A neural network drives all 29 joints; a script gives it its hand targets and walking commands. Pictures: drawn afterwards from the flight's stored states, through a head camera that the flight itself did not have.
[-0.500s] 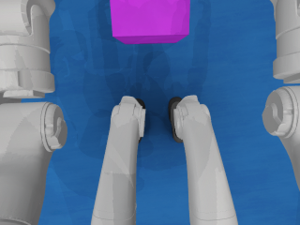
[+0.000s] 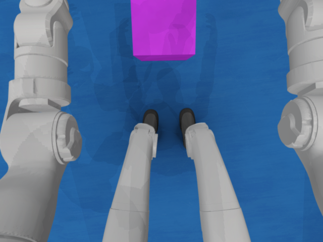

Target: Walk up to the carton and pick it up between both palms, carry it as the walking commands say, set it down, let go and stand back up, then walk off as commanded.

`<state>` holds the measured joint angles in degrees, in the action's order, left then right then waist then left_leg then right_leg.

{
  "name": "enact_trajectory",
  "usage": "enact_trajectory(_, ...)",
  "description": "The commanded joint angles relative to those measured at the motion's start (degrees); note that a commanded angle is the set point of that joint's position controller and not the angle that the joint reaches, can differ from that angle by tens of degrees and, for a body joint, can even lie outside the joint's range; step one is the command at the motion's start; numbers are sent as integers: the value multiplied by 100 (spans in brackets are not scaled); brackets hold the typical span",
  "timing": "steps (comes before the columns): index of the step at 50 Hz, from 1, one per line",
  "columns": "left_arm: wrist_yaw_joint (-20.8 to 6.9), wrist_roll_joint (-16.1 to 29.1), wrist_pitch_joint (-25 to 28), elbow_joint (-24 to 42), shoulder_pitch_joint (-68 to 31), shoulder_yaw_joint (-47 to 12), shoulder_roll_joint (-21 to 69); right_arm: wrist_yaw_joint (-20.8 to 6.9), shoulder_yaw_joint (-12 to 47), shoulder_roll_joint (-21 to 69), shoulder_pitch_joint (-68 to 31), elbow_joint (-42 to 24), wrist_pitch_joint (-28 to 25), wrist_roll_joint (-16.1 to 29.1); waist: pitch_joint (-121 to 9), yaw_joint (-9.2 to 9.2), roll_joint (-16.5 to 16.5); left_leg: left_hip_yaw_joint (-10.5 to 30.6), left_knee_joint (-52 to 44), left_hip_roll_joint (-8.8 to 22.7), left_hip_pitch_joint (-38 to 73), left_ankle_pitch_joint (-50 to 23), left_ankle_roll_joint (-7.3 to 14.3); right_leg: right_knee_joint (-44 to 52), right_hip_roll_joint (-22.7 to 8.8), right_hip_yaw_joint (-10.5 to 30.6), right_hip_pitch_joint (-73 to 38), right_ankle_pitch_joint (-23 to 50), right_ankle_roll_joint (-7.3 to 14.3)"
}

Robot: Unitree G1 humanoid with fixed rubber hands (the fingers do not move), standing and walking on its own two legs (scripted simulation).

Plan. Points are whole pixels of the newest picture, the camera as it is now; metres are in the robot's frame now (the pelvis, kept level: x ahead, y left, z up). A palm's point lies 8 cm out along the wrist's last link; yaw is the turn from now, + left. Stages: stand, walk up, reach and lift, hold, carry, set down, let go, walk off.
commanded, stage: let go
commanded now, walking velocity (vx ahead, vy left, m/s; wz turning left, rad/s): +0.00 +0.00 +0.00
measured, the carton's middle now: (163, 28) +0.57 +0.02 -0.54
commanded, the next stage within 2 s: stand in 1.40 s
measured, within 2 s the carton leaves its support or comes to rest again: neither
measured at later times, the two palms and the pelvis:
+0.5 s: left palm (19, 70) +0.41 +0.23 -0.04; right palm (320, 60) +0.42 -0.20 -0.05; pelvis +0.06 +0.00 +0.06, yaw +0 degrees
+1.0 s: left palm out of the picture +0.27 +0.24 +0.04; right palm out of the picture +0.28 -0.22 +0.03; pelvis +0.12 +0.01 +0.11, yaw +0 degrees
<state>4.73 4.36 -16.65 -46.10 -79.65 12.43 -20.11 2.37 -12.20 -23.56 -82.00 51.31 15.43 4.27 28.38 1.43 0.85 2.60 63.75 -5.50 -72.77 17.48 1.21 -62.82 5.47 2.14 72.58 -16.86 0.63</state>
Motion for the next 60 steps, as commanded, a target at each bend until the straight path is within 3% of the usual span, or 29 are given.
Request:
enact_trajectory(1,-24,-308,260,654,-1261,220,-650,8,-234,-621,-1116,-766,-218,-227,-10672,-37,-122,1,-627,210,3869,-1989,-251,561,-188,-119,-3371,1701,-134)
enact_trajectory(4,4,-440,214,1069,-360,191,-742,112,-248,-614,-157,-1216,-137,-320,-11653,-48,-140,-45,-719,151,4586,-2276,-218,668,-168,-72,-4343,2113,-163)
enact_trajectory(6,-25,-393,184,1794,-1,55,-948,219,-124,-620,175,-2024,-106,-288,-12183,-52,-125,-52,-730,126,4827,-2834,-200,617,-153,-36,-4922,2862,-213)
enact_trajectory(9,-70,-389,57,2405,521,23,-1001,287,-56,-618,644,-2785,24,-340,-11814,-95,23,-47,-914,132,4923,-2709,-175,758,-221,11,-5079,2782,-243)
enact_trajectory(13,-214,-268,80,3093,2171,-200,-719,176,275,-120,2387,-3338,33,-247,-11302,-78,-113,13,-1182,158,5206,-2988,-149,1028,-295,107,-5560,3111,-233)
enact_trajectory(20,-421,-274,598,3039,4036,-358,-237,-8,217,270,4125,-3441,-497,-257,-9469,-74,-72,191,-1647,317,5494,-3141,-143,1624,-280,97,-5354,2797,-199)
enact_trajectory(23,-466,-417,876,2556,4806,-398,56,-125,179,479,4867,-2953,-777,-429,-8107,-87,-118,239,-1854,386,5379,-3178,-118,1857,-280,53,-4802,2491,-190)
enact_trajectory(26,-497,-494,1115,2153,5574,-439,279,-228,222,549,5679,-2350,-998,-554,-6504,-162,-15,221,-2258,463,5174,-2471,-138,2234,-330,31,-4421,1769,-133)
enact_trajectory(29,-550,-534,1272,2097,6074,-538,346,-283,258,666,6239,-2223,-1150,-554,-5743,-168,-23,144,-2665,510,5224,-1845,-171,2628,-391,-15,-4673,1374,-113)
enact_trajectory(34,-573,-610,1447,2257,7307,-653,378,-364,476,771,7434,-2435,-1338,-501,-5189,-70,52,99,-3132,548,5850,-1947,-227,3070,-418,-34,-5334,1438,-104)
enact_trajectory(43,-686,-493,1640,2811,8711,-788,316,-518,691,680,8842,-3189,-1522,-423,-4191,-79,29,130,-3662,542,6490,-2233,-266,3564,-390,-4,-6237,1682,-79)
enact_trajectory(47,-747,-425,1566,3018,9141,-889,228,-553,724,620,9333,-3378,-1438,-429,-3632,-148,-8,97,-3900,520,6647,-2075,-258,3762,-345,-15,-6554,1649,-75)
enact_trajectory(53,-830,-379,1219,3021,8944,-969,185,-629,846,630,9164,-3444,-1086,-423,-2554,-191,-31,0,-4125,517,6465,-947,-233,3947,-410,21,-6657,820,-82)
enact_trajectory(60,-813,-583,906,2864,9065,-880,172,-621,792,608,9222,-3305,-774,-576,-2239,-113,-38,-22,-4088,495,6597,-1103,-179,3940,-468,53,-6732,886,-91)
